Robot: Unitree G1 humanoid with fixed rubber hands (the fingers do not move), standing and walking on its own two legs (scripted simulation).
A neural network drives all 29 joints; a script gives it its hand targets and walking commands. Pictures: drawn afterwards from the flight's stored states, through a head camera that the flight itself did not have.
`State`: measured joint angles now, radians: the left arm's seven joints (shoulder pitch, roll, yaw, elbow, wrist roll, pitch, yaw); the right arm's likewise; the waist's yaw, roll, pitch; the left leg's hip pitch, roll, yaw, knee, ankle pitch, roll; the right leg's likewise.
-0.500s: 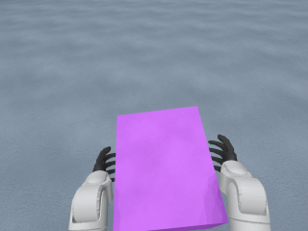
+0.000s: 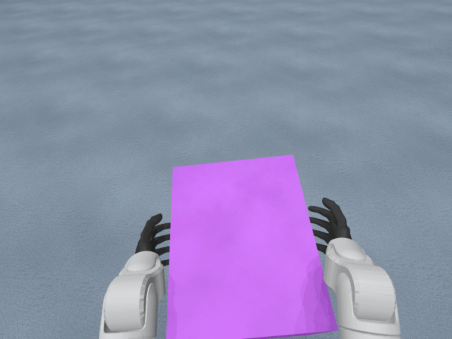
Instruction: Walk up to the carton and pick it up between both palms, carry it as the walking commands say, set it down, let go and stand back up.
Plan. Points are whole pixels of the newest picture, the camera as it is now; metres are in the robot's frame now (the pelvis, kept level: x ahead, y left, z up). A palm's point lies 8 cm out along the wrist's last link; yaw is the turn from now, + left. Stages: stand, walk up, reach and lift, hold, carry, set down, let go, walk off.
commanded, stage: carry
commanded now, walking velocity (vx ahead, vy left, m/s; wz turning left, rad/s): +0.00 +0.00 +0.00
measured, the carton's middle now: (242, 252) +0.30 +0.00 -0.01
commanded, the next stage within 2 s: none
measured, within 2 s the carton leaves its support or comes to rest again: neither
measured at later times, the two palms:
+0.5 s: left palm (146, 258) +0.25 +0.15 +0.07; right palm (333, 241) +0.27 -0.15 +0.08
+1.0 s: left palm (140, 257) +0.26 +0.16 +0.06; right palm (325, 241) +0.28 -0.14 +0.08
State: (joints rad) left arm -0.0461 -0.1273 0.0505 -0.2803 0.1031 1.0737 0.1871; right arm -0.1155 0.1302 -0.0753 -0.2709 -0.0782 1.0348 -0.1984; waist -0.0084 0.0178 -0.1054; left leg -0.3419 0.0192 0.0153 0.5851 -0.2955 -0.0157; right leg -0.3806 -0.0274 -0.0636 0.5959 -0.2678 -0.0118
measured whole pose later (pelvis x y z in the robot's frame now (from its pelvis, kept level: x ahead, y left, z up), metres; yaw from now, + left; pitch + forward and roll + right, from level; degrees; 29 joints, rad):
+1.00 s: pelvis +0.00 +0.01 +0.00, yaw +0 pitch +3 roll +0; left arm -0.07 -0.13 0.07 -0.21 0.11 1.02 0.18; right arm -0.14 0.13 -0.09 -0.20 -0.09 0.98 -0.19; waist 0.00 0.01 -0.09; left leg -0.33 0.01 0.03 0.59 -0.30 0.01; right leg -0.37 -0.04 -0.05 0.60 -0.27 0.01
